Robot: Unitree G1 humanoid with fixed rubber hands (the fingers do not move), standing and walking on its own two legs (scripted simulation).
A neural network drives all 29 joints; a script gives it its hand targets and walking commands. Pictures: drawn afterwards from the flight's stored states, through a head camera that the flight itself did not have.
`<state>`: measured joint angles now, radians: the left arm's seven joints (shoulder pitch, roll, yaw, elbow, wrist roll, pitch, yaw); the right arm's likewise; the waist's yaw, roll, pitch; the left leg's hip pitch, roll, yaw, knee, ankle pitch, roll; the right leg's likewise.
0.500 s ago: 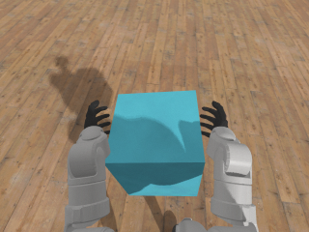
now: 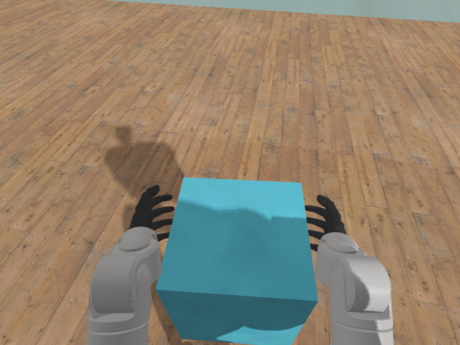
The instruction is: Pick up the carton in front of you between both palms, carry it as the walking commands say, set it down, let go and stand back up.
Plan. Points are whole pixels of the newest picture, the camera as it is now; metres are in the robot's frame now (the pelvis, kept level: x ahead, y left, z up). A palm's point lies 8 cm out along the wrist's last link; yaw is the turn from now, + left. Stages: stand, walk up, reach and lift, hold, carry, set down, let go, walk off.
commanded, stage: carry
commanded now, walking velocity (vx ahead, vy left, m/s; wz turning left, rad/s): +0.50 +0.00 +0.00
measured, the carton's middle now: (238, 264) +0.27 -0.01 -0.01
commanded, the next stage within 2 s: none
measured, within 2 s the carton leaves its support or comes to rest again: neither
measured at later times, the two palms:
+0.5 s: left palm (182, 116) +0.57 +0.12 +0.11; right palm (304, 122) +0.56 -0.16 +0.10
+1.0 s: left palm (192, 64) +0.91 +0.13 +0.09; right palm (281, 64) +0.90 -0.15 +0.09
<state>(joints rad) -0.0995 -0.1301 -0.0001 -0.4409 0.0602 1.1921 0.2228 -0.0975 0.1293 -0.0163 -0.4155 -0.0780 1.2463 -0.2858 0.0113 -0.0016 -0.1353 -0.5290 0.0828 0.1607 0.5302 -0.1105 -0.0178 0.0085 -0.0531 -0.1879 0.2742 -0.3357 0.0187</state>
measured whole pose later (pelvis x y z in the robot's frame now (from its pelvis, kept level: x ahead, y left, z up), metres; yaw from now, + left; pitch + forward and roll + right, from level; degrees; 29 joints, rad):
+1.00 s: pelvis +0.65 +0.00 -0.02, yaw -2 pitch +3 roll +1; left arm -0.11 -0.13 0.01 -0.47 0.07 1.23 0.25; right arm -0.14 0.13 -0.01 -0.42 -0.08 1.24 -0.28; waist 0.00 -0.04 -0.09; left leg -0.47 0.05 0.23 0.50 -0.03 0.06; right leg 0.02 -0.12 -0.19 0.54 -0.47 0.05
